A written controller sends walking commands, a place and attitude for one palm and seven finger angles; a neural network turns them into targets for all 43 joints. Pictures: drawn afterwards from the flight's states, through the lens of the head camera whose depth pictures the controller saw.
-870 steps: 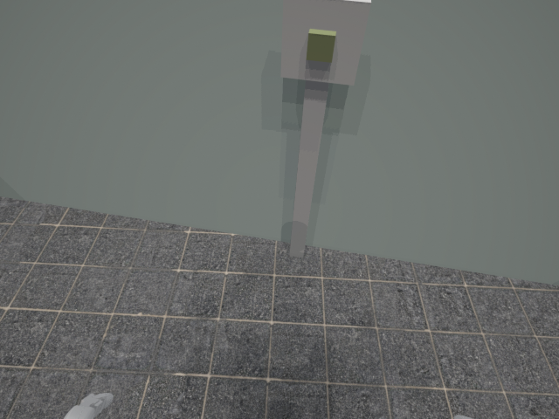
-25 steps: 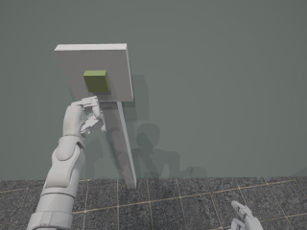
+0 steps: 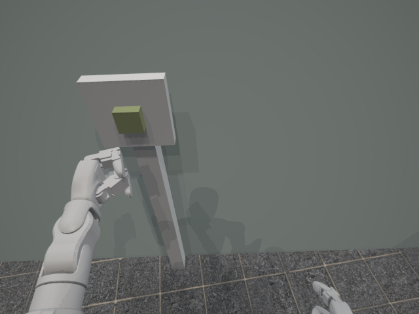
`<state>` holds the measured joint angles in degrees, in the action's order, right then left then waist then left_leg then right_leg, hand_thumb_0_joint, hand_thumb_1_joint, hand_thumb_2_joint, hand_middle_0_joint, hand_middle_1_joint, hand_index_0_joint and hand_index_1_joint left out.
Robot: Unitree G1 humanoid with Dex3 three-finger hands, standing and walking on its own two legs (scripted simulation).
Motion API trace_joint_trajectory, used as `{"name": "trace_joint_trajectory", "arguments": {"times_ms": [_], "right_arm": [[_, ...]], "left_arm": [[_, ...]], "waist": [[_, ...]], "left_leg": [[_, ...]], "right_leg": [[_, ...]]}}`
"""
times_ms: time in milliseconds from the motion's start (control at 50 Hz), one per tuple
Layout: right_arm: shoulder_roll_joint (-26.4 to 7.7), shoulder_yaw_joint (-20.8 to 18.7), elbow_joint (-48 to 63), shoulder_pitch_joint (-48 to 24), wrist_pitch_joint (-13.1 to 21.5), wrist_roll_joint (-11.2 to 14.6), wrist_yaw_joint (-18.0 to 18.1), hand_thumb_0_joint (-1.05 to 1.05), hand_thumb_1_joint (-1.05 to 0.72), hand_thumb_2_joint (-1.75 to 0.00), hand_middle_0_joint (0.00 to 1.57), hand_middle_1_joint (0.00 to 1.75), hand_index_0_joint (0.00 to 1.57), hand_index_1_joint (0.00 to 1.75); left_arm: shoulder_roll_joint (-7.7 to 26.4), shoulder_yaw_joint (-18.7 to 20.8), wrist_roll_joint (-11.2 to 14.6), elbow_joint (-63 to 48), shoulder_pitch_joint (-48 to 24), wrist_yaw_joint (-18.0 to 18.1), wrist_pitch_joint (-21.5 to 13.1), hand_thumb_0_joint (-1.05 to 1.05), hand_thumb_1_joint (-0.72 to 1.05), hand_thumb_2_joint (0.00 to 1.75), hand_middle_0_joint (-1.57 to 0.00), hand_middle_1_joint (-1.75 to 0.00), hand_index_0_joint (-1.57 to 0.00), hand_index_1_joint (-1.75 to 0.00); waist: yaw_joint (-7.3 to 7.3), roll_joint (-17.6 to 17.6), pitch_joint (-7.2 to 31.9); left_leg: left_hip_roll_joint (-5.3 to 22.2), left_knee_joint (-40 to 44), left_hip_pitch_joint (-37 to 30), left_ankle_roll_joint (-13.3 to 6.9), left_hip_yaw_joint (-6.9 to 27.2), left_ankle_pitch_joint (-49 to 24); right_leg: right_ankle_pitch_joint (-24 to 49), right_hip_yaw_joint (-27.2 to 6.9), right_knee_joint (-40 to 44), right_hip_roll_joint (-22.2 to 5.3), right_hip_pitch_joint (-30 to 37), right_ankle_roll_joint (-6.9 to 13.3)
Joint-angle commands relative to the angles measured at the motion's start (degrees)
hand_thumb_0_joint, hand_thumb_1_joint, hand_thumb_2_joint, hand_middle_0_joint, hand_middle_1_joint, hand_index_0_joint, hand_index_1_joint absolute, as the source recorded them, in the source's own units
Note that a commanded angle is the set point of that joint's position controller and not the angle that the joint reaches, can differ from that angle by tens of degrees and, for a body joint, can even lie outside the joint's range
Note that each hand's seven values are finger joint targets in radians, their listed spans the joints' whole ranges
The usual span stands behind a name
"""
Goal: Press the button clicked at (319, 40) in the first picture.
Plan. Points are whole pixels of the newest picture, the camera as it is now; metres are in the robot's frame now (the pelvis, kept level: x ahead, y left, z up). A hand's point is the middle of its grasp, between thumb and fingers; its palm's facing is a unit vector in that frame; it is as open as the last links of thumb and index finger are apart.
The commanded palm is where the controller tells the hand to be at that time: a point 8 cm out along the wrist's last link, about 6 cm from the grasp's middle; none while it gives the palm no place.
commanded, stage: draw the hand back to the body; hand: left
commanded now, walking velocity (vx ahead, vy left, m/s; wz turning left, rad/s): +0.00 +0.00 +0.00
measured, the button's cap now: (130, 119) +0.48 +0.21 +0.15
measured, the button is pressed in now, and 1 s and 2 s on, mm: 0 0 0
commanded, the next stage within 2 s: step back with the hand held close in 1.22 s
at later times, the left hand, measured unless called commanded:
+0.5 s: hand (84, 218) +0.23 +0.21 +0.14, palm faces +0.29 -0.92 -0.25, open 3.1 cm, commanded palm +0.19 +0.26 +0.16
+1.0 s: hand (35, 231) +0.19 +0.26 +0.17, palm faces +0.38 -0.84 -0.39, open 3.1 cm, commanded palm +0.14 +0.30 +0.18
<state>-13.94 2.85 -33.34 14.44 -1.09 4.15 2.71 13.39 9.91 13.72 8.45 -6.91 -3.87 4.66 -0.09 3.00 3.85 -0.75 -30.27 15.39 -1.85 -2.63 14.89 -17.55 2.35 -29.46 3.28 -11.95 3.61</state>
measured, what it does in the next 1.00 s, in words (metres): stands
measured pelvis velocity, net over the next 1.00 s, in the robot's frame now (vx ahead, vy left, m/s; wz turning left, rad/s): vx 0.02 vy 0.02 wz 0.01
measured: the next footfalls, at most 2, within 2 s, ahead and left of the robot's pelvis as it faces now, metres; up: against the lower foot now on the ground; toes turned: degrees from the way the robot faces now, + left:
none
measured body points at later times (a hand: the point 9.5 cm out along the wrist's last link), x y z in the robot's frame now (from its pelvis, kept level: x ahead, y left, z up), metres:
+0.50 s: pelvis -0.01 +0.00 +0.01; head -0.02 -0.02 +0.46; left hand +0.21 +0.26 +0.15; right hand +0.20 -0.21 -0.07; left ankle +0.01 +0.10 -0.73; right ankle -0.02 -0.07 -0.73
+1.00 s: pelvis +0.02 +0.02 +0.01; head +0.00 +0.00 +0.46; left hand +0.17 +0.30 +0.19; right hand +0.22 -0.20 -0.07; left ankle +0.01 +0.10 -0.73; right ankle -0.02 -0.07 -0.73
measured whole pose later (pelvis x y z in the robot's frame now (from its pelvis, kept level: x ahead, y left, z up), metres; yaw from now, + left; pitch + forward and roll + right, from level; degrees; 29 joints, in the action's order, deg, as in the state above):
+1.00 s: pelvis +0.02 +0.02 +0.01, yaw +1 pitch -3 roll -1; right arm -13.6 1.0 -33.7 10.6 1.9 0.8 2.9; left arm 19.6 15.8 5.1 -29.1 33.0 5.5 -5.0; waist 3.9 3.9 0.3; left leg -1.9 -23.7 6.7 -3.0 -2.3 13.9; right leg -15.0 2.1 -19.8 2.5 -1.7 2.2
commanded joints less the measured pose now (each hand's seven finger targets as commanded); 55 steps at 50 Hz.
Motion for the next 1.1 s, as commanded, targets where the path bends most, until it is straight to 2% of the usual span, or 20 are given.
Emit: {"name": "trace_joint_trajectory", "arguments": {"times_ms": [0,20,60,140,220,240,260,280,300,360,380,420,540,640,780,800,880,900,980,1080], "right_arm": [[-6.2,-2.4,11.3,-11.5,4.3,0.0,0.8,0.00,-0.90,-0.90,0.20,0.30,0.20,0.30],[-6.1,-2.3,11.2,-11.5,4.7,0.0,0.9,0.00,-0.90,-0.90,0.20,0.30,0.20,0.30],[-6.0,-2.3,10.6,-11.3,5.7,-0.1,1.1,0.00,-0.90,-0.90,0.20,0.30,0.20,0.30],[-6.2,-2.2,9.6,-11.2,7.1,-0.1,1.9,0.00,-0.90,-0.90,0.20,0.30,0.20,0.30],[-6.3,-2.2,9.7,-11.7,7.8,0.1,2.3,0.00,-0.90,-0.90,0.20,0.30,0.20,0.30],[-5.8,-2.0,9.4,-13.4,8.0,-1.9,2.4,0.00,-0.90,-0.90,0.20,0.30,0.20,0.30],[-5.5,-1.8,8.2,-13.3,7.8,-2.3,2.3,0.00,-0.90,-0.90,0.20,0.30,0.20,0.30],[-5.7,-2.1,8.1,-13.5,7.8,-2.3,2.1,0.00,-0.90,-0.90,0.20,0.30,0.20,0.30],[-5.4,-1.9,8.2,-13.1,7.2,-2.4,2.0,0.00,-0.90,-0.90,0.20,0.30,0.20,0.30],[-5.3,-2.1,8.4,-13.1,6.7,-2.7,1.7,0.00,-0.90,-0.90,0.20,0.30,0.20,0.30],[-5.5,-2.1,7.9,-13.0,6.8,-3.1,1.6,0.00,-0.90,-0.90,0.20,0.30,0.20,0.30],[-5.1,-2.0,8.1,-13.0,6.5,-3.2,1.6,0.00,-0.90,-0.90,0.20,0.30,0.20,0.30],[-5.2,-2.5,7.7,-13.0,6.6,-3.5,1.4,0.00,-0.90,-0.90,0.20,0.30,0.20,0.30],[-5.3,-3.1,7.8,-12.8,6.0,-3.7,1.0,0.00,-0.90,-0.90,0.20,0.30,0.20,0.30],[-5.3,-3.4,8.3,-12.4,5.7,-3.7,0.7,0.00,-0.90,-0.90,0.20,0.30,0.20,0.30],[-5.1,-3.3,8.6,-11.9,5.6,-3.6,0.7,0.00,-0.90,-0.90,0.20,0.30,0.20,0.30],[-5.2,-3.5,8.8,-11.9,6.2,-3.6,0.7,0.00,-0.90,-0.90,0.20,0.30,0.20,0.30],[-5.1,-3.5,9.0,-11.2,6.1,-3.5,0.8,0.00,-0.90,-0.90,0.20,0.30,0.20,0.30],[-5.4,-3.8,8.7,-11.3,5.9,-3.6,0.8,0.00,-0.90,-0.90,0.20,0.30,0.20,0.30],[-5.6,-3.8,8.6,-11.0,5.9,-3.7,1.1,0.00,-0.90,-0.90,0.20,0.30,0.20,0.30]], "left_arm": [[10.4,5.8,1.4,-20.9,-11.6,-0.7,-3.7,0.00,0.90,0.90,-1.30,-1.50,-1.30,-1.50],[9.7,4.6,1.1,-22.7,-12.0,-0.8,-4.0,0.00,0.90,0.90,-1.30,-1.50,-1.30,-1.50],[9.0,3.4,1.0,-25.1,-11.8,-0.9,-4.4,0.00,0.90,0.90,-1.30,-1.50,-1.30,-1.50],[9.7,3.7,1.6,-26.4,-10.5,-1.9,-3.6,0.00,0.90,0.90,-1.30,-1.50,-1.30,-1.50],[11.0,6.1,2.8,-26.2,-4.3,-3.2,-1.2,0.00,0.90,0.90,-1.30,-1.50,-1.30,-1.50],[16.4,5.8,-4.1,-30.4,-3.0,2.7,-6.0,0.00,0.90,0.90,-1.30,-1.50,-1.30,-1.50],[12.3,4.1,-4.6,-26.6,1.8,5.0,-7.2,0.00,0.90,0.90,-1.30,-1.50,-1.30,-1.50],[12.5,4.3,-4.7,-26.4,4.0,5.7,-7.9,0.00,0.90,0.90,-1.30,-1.50,-1.30,-1.50],[11.4,3.3,-5.4,-27.2,5.7,6.4,-8.5,0.00,0.90,0.90,-1.30,-1.50,-1.30,-1.50],[13.0,4.8,-6.6,-32.4,7.5,8.0,-10.8,0.00,0.90,0.90,-1.30,-1.50,-1.30,-1.50],[14.2,5.9,-6.8,-33.0,8.6,8.3,-11.4,0.00,0.90,0.90,-1.30,-1.50,-1.30,-1.50],[14.2,6.1,-7.3,-36.0,9.5,9.0,-12.3,0.00,0.90,0.90,-1.30,-1.50,-1.30,-1.50],[12.2,5.2,-8.2,-39.3,16.7,10.0,-13.4,0.00,0.90,0.90,-1.30,-1.50,-1.30,-1.50],[12.9,7.5,-8.2,-41.2,25.3,9.9,-13.6,0.00,0.90,0.90,-1.30,-1.50,-1.30,-1.50],[15.3,11.3,-8.6,-46.7,31.4,10.0,-13.7,0.00,0.90,0.90,-1.30,-1.50,-1.30,-1.50],[14.4,10.7,-8.4,-47.3,32.2,10.0,-13.6,0.00,0.90,0.90,-1.30,-1.50,-1.30,-1.50],[15.6,12.7,-8.6,-49.6,35.8,10.3,-13.5,0.00,0.90,0.90,-1.30,-1.50,-1.30,-1.50],[15.0,12.2,-8.5,-50.2,36.3,10.3,-13.4,0.00,0.90,0.90,-1.30,-1.50,-1.30,-1.50],[13.8,11.7,-8.7,-48.3,36.9,10.2,-12.9,0.00,0.90,0.90,-1.30,-1.50,-1.30,-1.50],[14.3,11.8,-9.0,-48.8,34.4,10.6,-13.0,0.00,0.90,0.90,-1.30,-1.50,-1.30,-1.50]], "waist": [[2.26,-4.3,8.7],[1.85,-1.3,8.0],[1.06,0.5,6.6],[0.34,-0.6,5.3],[1.35,-3.4,5.7],[2.10,-2.3,-0.7],[1.61,-3.3,-2.5],[1.92,-6.7,-3.6],[1.75,-5.0,-2.3],[2.25,-0.3,2.1],[2.45,-1.3,2.2],[2.40,0.7,3.6],[2.29,0.4,1.7],[3.05,-3.9,1.2],[3.70,-0.3,1.6],[3.49,1.1,1.3],[3.94,0.8,1.3],[3.62,1.6,1.8],[3.40,-2.0,-1.0],[3.32,-0.2,-0.8]], "left_leg": [[0.1,3.1,-6.0,-1.1,2.7,-10.7],[0.1,3.2,-7.0,-1.1,2.8,-10.3],[0.1,3.3,-8.0,-1.1,3.0,-8.8],[0.0,3.8,-8.0,-1.2,3.8,-5.4],[-0.3,3.7,-7.0,-1.2,3.5,-5.0],[-0.2,5.3,-6.5,-1.0,4.0,-3.0],[0.0,5.4,-6.4,-1.0,3.7,-2.0],[0.2,5.5,-6.0,-1.0,4.0,-1.8],[0.4,6.3,-7.3,-1.1,3.7,-2.2],[0.5,7.9,-11.2,-1.1,3.1,-5.4],[0.6,8.1,-11.6,-1.1,3.2,-6.4],[0.5,8.6,-12.7,-1.1,3.1,-8.1],[1.0,9.6,-15.0,-0.9,3.7,-11.4],[1.2,9.2,-14.3,-1.1,3.7,-15.0],[1.6,7.9,-14.4,-0.6,3.7,-20.0],[1.7,8.1,-13.9,-0.4,4.1,-20.3],[2.1,7.4,-14.4,-0.1,4.3,-22.5],[2.3,7.6,-14.5,0.1,4.5,-22.9],[2.3,7.8,-13.6,0.0,4.4,-20.8],[2.4,8.6,-13.6,0.1,4.9,-17.3]], "right_leg": [[18.6,-2.9,5.3,-2.5,2.3,-3.2],[17.0,-2.9,5.5,-2.3,1.1,-2.8],[14.2,-3.0,6.4,-2.1,-0.7,-2.9],[9.5,-3.4,8.0,-2.3,-1.5,-3.2],[9.2,-4.2,8.9,-2.9,0.2,-4.0],[7.2,-6.6,12.9,-4.6,-1.9,-3.7],[4.9,-6.5,13.8,-5.1,-1.6,-3.8],[3.1,-6.5,15.1,-4.8,-2.2,-4.0],[3.2,-6.4,14.5,-5.0,-0.3,-3.6],[8.1,-5.4,13.9,-4.5,3.2,-3.1],[8.9,-5.3,14.5,-4.1,3.5,-3.1],[11.5,-5.2,14.1,-4.3,5.5,-2.9],[13.5,-3.8,14.0,-3.5,5.5,-2.3],[17.6,-3.4,13.1,-3.5,6.6,-2.5],[21.1,-3.4,12.7,-3.1,6.7,-2.4],[20.7,-3.1,11.7,-3.5,7.3,-2.3],[21.2,-3.0,12.0,-2.9,6.2,-2.3],[20.9,-2.8,11.2,-3.1,6.7,-2.3],[19.5,-2.7,12.1,-2.7,4.7,-2.4],[15.8,-2.7,12.4,-2.8,4.6,-2.2]]}}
